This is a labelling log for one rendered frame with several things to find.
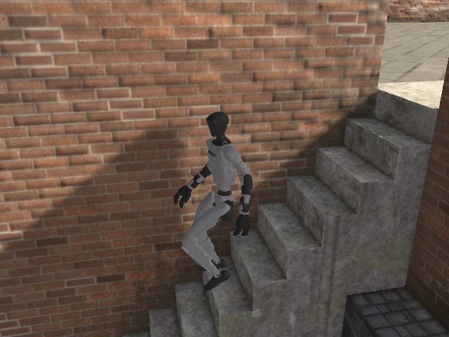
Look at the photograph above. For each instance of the left robot upper arm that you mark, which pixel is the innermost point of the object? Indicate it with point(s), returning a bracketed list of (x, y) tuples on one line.
[(231, 154)]

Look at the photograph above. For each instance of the robot left hand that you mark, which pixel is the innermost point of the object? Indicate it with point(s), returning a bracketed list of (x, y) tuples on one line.
[(243, 221)]

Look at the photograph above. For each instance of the left robot shin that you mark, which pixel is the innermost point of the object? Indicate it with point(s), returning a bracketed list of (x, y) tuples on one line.
[(199, 255)]

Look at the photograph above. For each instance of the left robot forearm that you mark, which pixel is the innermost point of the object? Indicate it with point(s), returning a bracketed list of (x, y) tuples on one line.
[(245, 194)]

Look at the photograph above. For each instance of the right robot forearm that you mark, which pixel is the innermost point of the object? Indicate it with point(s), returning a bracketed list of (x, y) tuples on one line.
[(192, 184)]

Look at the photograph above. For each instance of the robot right hand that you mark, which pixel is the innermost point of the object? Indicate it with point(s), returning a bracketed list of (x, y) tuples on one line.
[(185, 192)]

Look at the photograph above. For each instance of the right robot thigh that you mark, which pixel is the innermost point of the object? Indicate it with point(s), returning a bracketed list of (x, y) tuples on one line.
[(206, 204)]

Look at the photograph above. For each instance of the right robot upper arm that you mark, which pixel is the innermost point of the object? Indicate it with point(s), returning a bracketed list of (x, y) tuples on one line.
[(207, 142)]

